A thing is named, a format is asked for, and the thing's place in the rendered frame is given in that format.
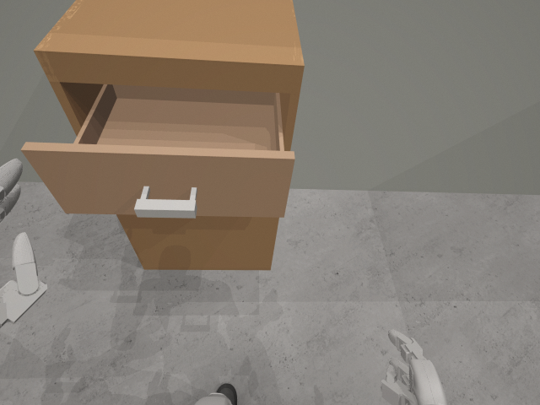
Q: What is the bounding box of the left robot foot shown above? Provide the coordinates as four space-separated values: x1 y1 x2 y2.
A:
216 384 237 405

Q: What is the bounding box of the right robot hand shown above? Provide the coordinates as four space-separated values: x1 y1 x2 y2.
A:
381 329 447 405

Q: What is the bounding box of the handle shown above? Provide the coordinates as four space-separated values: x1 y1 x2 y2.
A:
134 186 197 219

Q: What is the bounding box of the left robot hand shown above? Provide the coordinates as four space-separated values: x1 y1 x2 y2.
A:
0 159 47 328

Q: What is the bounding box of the cabinet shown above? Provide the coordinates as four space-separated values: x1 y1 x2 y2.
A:
34 0 305 270

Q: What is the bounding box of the drawer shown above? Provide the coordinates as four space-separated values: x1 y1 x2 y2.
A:
21 84 295 218

